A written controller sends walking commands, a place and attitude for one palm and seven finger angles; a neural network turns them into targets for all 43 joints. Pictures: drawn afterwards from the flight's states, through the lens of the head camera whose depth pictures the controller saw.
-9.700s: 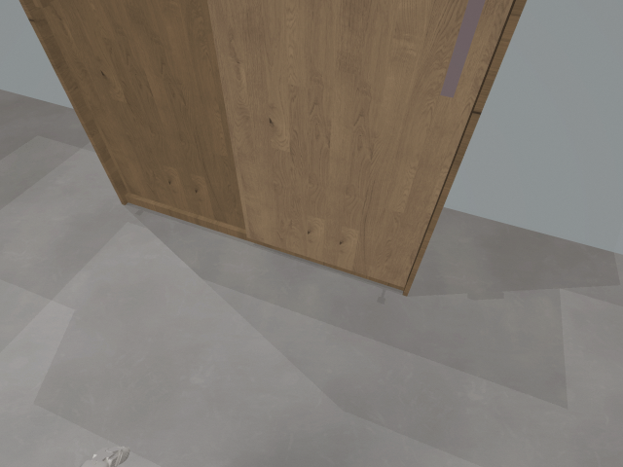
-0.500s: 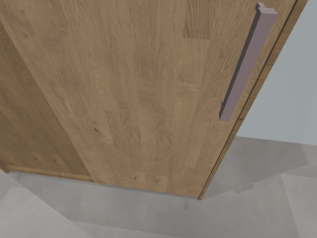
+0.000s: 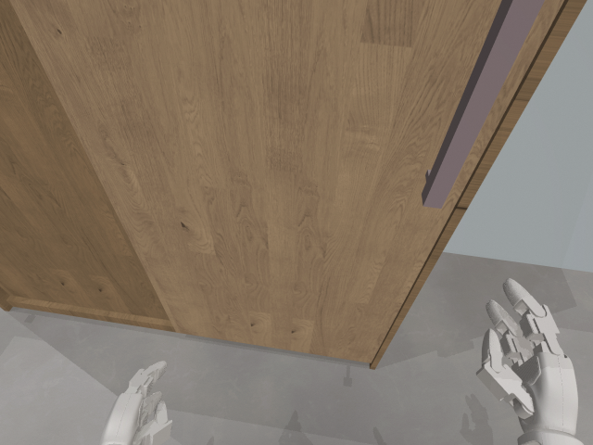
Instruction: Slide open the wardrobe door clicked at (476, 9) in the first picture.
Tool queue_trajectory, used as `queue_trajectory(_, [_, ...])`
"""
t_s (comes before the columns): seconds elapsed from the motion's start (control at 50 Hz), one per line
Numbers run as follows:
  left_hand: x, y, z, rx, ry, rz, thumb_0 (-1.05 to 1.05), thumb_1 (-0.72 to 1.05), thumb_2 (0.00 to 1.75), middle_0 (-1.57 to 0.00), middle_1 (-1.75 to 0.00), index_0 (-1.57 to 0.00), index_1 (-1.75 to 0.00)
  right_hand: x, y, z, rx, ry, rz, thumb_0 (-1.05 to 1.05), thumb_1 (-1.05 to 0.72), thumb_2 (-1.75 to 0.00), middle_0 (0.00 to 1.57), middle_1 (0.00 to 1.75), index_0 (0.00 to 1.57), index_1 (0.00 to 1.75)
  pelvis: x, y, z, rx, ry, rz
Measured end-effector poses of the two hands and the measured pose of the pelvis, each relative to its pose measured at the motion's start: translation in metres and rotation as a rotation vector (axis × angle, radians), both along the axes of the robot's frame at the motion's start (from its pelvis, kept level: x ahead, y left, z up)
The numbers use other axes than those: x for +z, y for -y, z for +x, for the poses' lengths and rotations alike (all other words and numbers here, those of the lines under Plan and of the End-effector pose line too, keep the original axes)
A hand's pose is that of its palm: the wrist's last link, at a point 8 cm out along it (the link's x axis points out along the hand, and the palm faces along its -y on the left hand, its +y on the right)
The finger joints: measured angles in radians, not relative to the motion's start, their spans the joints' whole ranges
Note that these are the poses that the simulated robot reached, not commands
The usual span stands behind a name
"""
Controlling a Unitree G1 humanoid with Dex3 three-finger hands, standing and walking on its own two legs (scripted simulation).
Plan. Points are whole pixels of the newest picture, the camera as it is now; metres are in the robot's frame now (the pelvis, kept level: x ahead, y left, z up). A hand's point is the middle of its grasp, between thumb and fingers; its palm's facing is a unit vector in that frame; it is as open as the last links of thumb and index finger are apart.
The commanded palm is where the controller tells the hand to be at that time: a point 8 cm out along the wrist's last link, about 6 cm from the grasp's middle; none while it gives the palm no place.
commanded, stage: raise the hand with hooked fingers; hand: right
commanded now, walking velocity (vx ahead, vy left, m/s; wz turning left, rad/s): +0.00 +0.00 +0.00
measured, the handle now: (465, 109) +0.48 -0.16 +0.24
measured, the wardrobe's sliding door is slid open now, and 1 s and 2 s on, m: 0.00 0.00 0.00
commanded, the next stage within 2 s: move the hooked fingers beside the handle in 1.86 s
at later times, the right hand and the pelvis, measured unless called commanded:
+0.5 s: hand (544, 373) +0.21 -0.24 +0.09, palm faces +0.09 +0.99 -0.06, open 10.5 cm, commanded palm +0.17 -0.29 +0.11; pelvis +0.00 +0.00 +0.00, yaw -1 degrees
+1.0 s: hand out of the picture +0.24 -0.28 +0.20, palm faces +0.14 +0.99 -0.09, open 13.4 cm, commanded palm +0.20 -0.33 +0.21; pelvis +0.00 -0.02 +0.02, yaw -2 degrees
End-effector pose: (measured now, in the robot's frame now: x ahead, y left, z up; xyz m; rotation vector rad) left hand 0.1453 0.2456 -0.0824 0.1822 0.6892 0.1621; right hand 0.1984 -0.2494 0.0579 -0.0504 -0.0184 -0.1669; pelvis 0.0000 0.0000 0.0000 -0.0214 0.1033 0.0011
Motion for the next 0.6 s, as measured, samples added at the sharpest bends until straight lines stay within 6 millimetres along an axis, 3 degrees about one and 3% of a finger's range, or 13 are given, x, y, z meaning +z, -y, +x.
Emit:
queue_trajectory(0.08, [0.008,-0.004,0.031,-0.034,0.131,0.011,0.01,0.9,0.9,-0.21,-0.3,-0.2,-0.3,-0.023,-0.005,-0.017,0.139,-0.001,0.014,0.0,-0.72,-0.82,0.21,0.42,0.21,0.42,-0.02,-0.004,-0.009,0.008,-0.033,-0.001])
queue_trajectory(0.14, [0.015,-0.004,0.046,-0.052,0.179,0.037,0.01,0.9,0.9,-0.21,-0.3,-0.2,-0.3,-0.042,0.005,-0.042,0.085,-0.108,0.062,0.01,-0.65,-0.8,0.22,0.47,0.22,0.46,-0.025,-0.006,-0.01,-0.001,-0.036,0.005])
queue_trajectory(0.18, [0.019,-0.002,0.052,-0.071,0.189,0.055,0.01,0.9,0.9,-0.2,-0.3,-0.2,-0.3,-0.042,0.015,-0.057,0.008,-0.125,0.062,0.01,-0.6,-0.78,0.23,0.49,0.23,0.49,-0.025,-0.006,-0.009,-0.012,-0.032,0.015])
queue_trajectory(0.24, [0.019,0.005,0.053,-0.109,0.176,0.074,0.01,0.9,0.9,-0.2,-0.3,-0.2,-0.3,-0.025,0.024,-0.068,-0.059,-0.055,0.025,0.01,-0.53,-0.75,0.23,0.54,0.23,0.54,-0.024,-0.007,-0.009,-0.033,-0.02,0.032])
queue_trajectory(0.32, [0.011,0.016,0.044,-0.138,0.131,0.064,0.01,0.9,0.9,-0.2,-0.3,-0.2,-0.3,0.002,0.026,-0.055,0.003,0.052,-0.015,0.01,-0.44,-0.71,0.23,0.6,0.23,0.6,-0.021,-0.006,-0.011,-0.051,-0.004,0.048])
queue_trajectory(0.46, [0.009,0.029,0.017,-0.07,0.086,-0.001,0.02,0.9,0.9,-0.21,-0.3,-0.21,-0.3,0.027,0.037,-0.017,0.103,-0.021,-0.008,0.01,-0.28,-0.64,0.25,0.7,0.25,0.7,-0.005,0.001,-0.007,-0.029,0.022,0.043])
queue_trajectory(0.6, [0.016,0.03,0.004,-0.052,0.087,-0.002,0.02,0.9,0.9,-0.21,-0.3,-0.21,-0.3,0.062,0.053,-0.011,0.046,0.037,-0.022,0.01,-0.12,-0.57,0.26,0.81,0.26,0.81,0.005,0.011,-0.001,-0.016,0.048,0.038])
